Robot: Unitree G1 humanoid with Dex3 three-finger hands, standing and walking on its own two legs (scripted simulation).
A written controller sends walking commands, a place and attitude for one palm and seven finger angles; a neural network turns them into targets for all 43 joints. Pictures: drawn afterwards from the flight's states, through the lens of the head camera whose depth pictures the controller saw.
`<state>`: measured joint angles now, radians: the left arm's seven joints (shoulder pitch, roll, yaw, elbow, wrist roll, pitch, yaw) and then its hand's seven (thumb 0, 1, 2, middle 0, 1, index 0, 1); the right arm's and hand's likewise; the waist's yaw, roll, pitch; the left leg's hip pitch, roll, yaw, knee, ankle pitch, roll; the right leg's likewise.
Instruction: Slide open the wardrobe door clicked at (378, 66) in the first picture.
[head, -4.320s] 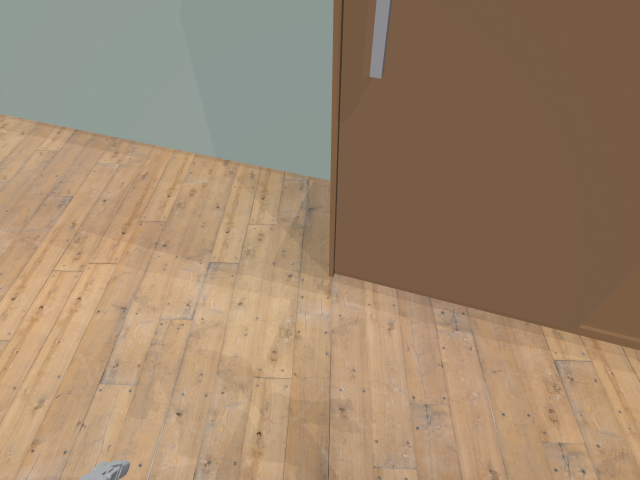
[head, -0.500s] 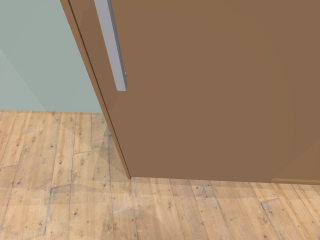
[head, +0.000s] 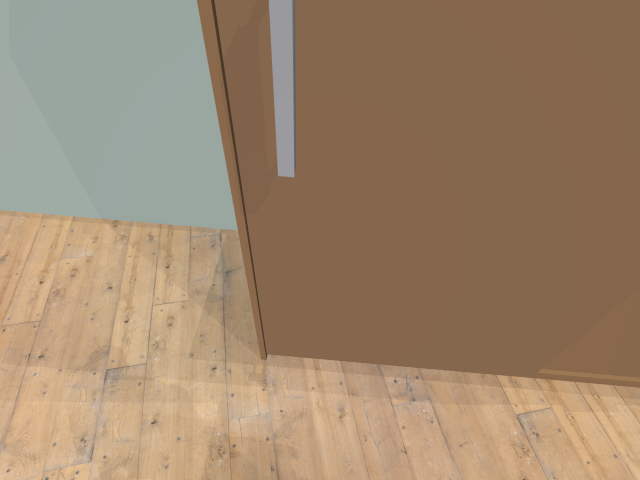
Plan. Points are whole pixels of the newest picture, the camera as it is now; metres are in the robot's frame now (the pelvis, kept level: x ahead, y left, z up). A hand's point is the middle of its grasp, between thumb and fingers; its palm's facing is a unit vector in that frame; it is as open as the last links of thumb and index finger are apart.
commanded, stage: come to a stop and stand still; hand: left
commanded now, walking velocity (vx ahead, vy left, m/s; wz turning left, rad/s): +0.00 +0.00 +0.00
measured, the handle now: (286, 76) +0.56 +0.09 +0.23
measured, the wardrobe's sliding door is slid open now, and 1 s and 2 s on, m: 0.00 0.00 0.00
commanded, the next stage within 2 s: look again from close up in 0.80 s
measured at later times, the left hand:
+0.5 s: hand out of the picture -0.06 +0.13 -0.17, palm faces +0.03 -0.99 -0.15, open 7.4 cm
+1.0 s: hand out of the picture -0.05 +0.13 -0.18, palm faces +0.02 -0.99 -0.17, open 7.4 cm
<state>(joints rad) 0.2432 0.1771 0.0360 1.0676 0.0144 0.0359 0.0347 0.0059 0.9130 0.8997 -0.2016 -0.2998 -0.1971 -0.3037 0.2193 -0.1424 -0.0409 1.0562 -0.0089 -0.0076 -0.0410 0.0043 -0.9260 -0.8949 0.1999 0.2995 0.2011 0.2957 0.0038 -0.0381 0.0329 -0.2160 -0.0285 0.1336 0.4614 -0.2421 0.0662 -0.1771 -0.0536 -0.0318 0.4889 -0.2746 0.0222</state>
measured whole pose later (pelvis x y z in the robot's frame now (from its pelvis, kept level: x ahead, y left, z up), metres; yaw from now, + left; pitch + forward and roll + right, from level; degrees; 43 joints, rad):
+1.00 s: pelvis -0.03 -0.02 +0.00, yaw +1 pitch +0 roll -1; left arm 0.34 0.10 -0.01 1.10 0.02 -0.02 0.05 0.01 0.91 0.90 -0.20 -0.30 -0.20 -0.30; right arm 0.30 -0.14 -0.02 1.08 -0.02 0.01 -0.01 0.00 -0.91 -0.90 0.20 0.30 0.20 0.30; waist -0.03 0.04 0.02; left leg -0.32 0.04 0.08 0.54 -0.23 0.02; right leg -0.23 0.02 -0.07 0.49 -0.26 -0.02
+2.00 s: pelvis +0.02 -0.02 +0.00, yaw -1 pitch +0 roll +1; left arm 0.30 0.20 0.00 1.09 0.02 0.00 0.01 0.01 0.91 0.90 -0.20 -0.30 -0.20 -0.30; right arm 0.23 -0.18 0.01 1.11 -0.02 -0.01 -0.01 0.00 -0.91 -0.90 0.20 0.30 0.20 0.30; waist 0.00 -0.02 0.01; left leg -0.19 -0.01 0.11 0.49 -0.30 0.03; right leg -0.16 -0.02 -0.03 0.52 -0.36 -0.01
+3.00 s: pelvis +0.06 -0.06 +0.00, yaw -1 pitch -1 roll +1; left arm 0.21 0.20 0.01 1.05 0.01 0.00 0.01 0.01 0.91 0.90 -0.20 -0.30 -0.20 -0.30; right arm 0.25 -0.19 -0.01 1.12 -0.02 0.00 -0.01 0.00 -0.91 -0.90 0.20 0.30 0.20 0.30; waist -0.01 -0.02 0.03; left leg -0.21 0.04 0.10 0.43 -0.19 -0.01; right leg -0.19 -0.01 -0.08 0.46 -0.25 -0.04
